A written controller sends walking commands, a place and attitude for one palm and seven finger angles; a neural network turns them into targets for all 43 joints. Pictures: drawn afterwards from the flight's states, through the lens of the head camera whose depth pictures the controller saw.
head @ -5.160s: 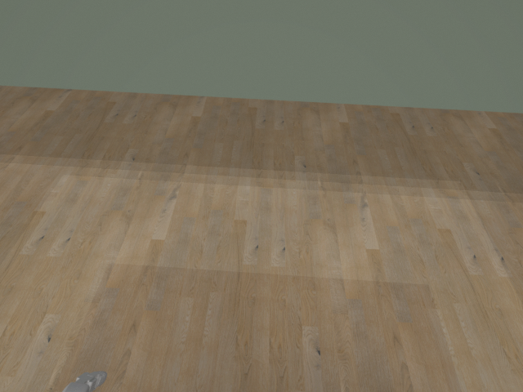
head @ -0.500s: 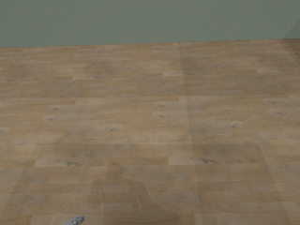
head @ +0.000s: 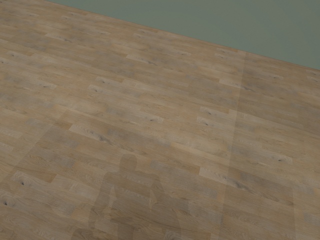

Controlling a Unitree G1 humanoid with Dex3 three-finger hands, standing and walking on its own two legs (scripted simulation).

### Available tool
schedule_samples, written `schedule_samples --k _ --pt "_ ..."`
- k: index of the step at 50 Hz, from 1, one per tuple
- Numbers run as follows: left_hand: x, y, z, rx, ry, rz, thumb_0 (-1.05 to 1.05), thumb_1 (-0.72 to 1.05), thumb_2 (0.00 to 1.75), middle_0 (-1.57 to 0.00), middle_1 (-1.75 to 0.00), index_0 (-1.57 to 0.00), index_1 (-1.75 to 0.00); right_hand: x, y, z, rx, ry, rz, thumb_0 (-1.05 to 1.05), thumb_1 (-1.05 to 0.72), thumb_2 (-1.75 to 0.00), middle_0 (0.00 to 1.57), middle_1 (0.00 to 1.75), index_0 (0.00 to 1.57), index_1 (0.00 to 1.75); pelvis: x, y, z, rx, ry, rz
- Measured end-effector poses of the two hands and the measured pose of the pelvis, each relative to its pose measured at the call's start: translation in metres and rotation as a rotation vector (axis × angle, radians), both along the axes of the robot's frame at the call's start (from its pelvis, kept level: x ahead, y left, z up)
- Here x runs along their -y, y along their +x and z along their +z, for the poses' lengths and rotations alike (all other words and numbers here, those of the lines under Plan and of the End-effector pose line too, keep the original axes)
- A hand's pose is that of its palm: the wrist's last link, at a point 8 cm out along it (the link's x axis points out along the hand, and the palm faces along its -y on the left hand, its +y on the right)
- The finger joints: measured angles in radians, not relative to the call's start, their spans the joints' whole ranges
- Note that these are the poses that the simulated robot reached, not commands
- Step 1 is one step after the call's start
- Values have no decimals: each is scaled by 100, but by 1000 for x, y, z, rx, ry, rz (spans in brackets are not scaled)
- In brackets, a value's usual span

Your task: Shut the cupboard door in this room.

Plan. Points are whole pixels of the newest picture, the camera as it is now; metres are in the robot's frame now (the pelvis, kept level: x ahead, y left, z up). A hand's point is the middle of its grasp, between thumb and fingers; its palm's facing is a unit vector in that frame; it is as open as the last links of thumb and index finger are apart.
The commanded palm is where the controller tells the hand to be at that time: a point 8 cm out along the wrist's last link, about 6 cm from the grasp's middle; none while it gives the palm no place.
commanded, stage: turn or walk to find it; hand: left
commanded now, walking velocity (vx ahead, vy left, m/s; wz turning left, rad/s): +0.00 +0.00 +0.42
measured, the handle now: out of the picture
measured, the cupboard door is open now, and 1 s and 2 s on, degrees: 78 78 78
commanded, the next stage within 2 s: none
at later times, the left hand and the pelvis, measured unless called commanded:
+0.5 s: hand out of the picture +0.05 +0.19 -0.13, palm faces +0.18 -0.94 -0.29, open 7.4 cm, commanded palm none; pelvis -0.02 -0.03 +0.01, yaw +11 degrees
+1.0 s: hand out of the picture -0.14 +0.21 -0.18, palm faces +0.46 -0.86 -0.23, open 7.3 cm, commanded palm none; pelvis -0.07 +0.01 +0.00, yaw +24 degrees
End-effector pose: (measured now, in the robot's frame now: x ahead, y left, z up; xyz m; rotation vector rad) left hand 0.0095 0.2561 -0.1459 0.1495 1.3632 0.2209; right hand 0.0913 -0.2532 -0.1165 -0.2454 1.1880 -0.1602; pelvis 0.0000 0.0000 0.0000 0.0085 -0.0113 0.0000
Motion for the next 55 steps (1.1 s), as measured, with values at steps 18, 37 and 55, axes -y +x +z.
schedule_samples --k 18,37,55 --pt "-10 30 36 165 53 42 1 91 90 -20 -30 -20 -30 -23 -24 -6 -50 64 69 0 -90 -90 21 30 21 30 -1 -16 14 -13 -11 132" --pt "48 -53 39 163 55 227 1 91 90 -20 -30 -21 -30 23 -32 -20 -186 42 198 1 -91 -90 20 29 20 29 33 -33 12 17 15 331" --pt "-9 -181 12 32 2 446 1 91 90 -20 -30 -20 -30 -91 20 18 38 0 466 0 -90 -90 21 30 21 29 -17 -80 14 18 -43 465"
